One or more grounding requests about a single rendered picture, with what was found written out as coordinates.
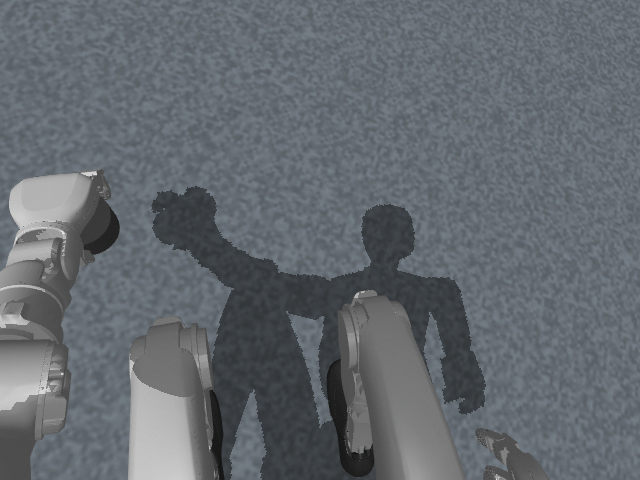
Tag left robot hand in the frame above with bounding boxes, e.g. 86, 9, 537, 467
9, 169, 111, 267

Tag right robot hand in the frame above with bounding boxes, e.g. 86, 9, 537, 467
475, 428, 549, 480

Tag tin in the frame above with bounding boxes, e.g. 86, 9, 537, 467
80, 196, 120, 255

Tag left robot foot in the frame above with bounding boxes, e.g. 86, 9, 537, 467
209, 390, 225, 480

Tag left robot arm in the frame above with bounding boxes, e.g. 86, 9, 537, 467
0, 222, 82, 480

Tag right robot foot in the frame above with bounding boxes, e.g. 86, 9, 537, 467
327, 359, 374, 477

